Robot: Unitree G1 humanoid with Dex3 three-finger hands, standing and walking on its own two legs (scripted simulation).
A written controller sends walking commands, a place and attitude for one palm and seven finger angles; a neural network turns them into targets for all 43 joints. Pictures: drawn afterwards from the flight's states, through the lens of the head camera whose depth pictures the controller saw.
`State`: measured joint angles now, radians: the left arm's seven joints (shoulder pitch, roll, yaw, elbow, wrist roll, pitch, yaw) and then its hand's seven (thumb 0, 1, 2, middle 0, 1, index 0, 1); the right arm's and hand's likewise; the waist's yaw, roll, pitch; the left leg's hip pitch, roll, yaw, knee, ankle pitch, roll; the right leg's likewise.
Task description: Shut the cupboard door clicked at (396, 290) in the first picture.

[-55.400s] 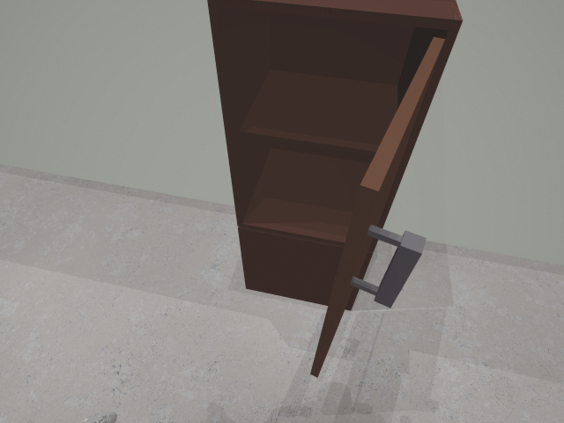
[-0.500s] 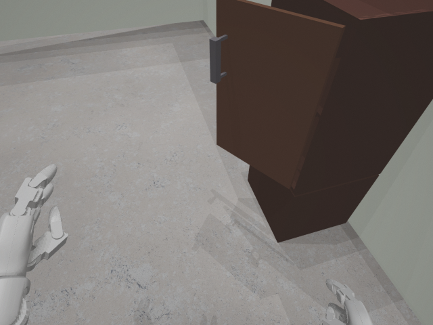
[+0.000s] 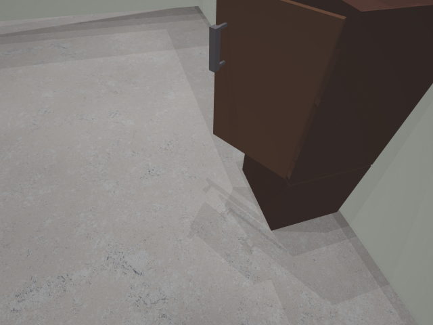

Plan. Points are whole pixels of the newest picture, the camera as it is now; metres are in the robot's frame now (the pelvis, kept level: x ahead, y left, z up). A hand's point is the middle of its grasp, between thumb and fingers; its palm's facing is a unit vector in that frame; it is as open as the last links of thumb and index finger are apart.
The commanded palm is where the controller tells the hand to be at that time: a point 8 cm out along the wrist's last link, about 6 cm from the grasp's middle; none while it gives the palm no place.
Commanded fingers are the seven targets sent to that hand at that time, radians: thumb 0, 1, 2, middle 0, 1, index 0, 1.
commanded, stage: let the arm hang, fingers relaxed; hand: left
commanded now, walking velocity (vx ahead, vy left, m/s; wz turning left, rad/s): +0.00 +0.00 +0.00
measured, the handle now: (219, 47) +0.89 +0.04 +0.08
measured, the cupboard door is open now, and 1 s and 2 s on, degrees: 32 32 32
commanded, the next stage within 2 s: look to check the result in 0.54 s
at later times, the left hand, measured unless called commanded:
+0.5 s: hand out of the picture -0.02 +0.15 -0.18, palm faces +0.01 -0.99 -0.14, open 7.4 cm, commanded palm none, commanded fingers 0.00 0.90 0.90 -0.20 -0.30 -0.20 -0.30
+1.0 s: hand out of the picture +0.01 +0.18 -0.17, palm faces -0.01 -0.98 -0.20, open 7.4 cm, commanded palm none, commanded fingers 0.00 0.90 0.90 -0.20 -0.30 -0.20 -0.30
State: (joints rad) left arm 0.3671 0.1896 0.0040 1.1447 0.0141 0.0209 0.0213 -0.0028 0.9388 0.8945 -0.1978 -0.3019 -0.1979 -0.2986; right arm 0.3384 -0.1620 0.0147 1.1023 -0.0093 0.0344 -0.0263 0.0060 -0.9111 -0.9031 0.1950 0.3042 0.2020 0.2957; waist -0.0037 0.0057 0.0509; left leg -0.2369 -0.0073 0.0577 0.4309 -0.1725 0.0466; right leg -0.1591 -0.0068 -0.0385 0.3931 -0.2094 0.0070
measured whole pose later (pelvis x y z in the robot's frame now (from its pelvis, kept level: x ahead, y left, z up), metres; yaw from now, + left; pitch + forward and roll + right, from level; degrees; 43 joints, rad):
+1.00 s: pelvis +0.01 +0.00 +0.00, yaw -1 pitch -1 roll +0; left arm 0.28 0.17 0.01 1.15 0.02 -0.01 0.02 0.00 0.91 0.90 -0.20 -0.30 -0.20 -0.30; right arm 0.27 -0.18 0.00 1.12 -0.01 0.01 -0.03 0.00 -0.91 -0.90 0.20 0.30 0.20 0.30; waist -0.01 0.01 0.03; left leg -0.20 -0.01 0.08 0.39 -0.18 0.04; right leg -0.14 -0.01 -0.02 0.39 -0.22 0.01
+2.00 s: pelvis +0.02 -0.03 +0.00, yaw +24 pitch +3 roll -2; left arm 0.10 0.24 0.07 0.87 0.03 0.04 0.01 0.00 0.91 0.90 -0.20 -0.30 -0.20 -0.30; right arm 0.22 -0.24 -0.07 0.92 -0.03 0.06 -0.01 0.00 -0.91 -0.90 0.20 0.30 0.21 0.30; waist -0.04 0.03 0.08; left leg -0.38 -0.08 -0.18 0.49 -0.14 0.02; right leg -0.37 0.00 0.03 0.73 -0.40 0.06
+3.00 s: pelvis +0.10 +0.02 +0.00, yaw +64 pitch +1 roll +1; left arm 0.29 0.16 0.05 0.93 0.04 -0.05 0.01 0.00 0.91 0.89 -0.20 -0.30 -0.20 -0.30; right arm 0.24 -0.23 -0.07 0.94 -0.02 0.05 0.04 0.01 -0.91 -0.90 0.19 0.30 0.20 0.30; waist -0.03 0.01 0.06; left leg -0.59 0.06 0.03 1.10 -0.27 -0.01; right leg -0.12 -0.11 -0.23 0.39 -0.28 0.01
